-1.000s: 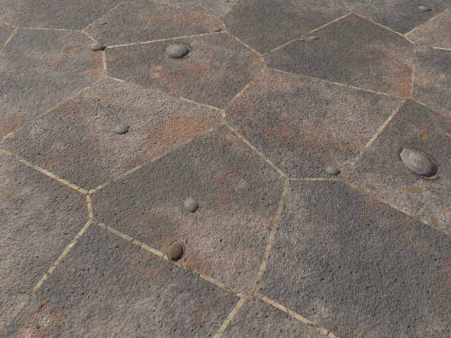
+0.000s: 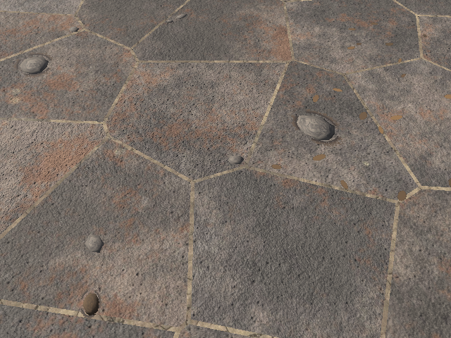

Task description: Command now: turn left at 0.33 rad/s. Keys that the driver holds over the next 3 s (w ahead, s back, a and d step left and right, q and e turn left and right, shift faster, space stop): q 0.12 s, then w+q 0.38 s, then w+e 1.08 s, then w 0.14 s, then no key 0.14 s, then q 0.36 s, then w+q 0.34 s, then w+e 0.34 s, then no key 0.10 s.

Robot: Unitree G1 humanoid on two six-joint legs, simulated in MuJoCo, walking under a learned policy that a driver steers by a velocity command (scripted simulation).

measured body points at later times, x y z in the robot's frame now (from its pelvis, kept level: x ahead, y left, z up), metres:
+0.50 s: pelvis +0.06 +0.03 +0.00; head +0.08 +0.04 +0.44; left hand -0.01 +0.33 -0.12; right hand +0.34 -0.14 -0.07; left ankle +0.09 +0.17 -0.72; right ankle -0.01 -0.14 -0.74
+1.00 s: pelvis +0.27 +0.15 -0.01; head +0.30 +0.16 +0.44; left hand +0.41 +0.42 -0.11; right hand +0.36 -0.12 -0.13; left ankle +0.10 +0.18 -0.74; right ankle +0.48 +0.07 -0.71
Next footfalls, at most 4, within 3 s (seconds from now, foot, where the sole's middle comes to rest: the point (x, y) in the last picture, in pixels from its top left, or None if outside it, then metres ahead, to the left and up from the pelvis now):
0.06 right None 0.02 -0.13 -0.78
0.54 left None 0.13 0.19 -0.78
1.08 right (188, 321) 0.50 0.11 -0.78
1.54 left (123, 241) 0.77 0.33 -0.78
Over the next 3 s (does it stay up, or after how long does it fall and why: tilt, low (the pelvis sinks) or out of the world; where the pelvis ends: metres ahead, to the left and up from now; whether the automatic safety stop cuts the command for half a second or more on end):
stays up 1.13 0.17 -0.01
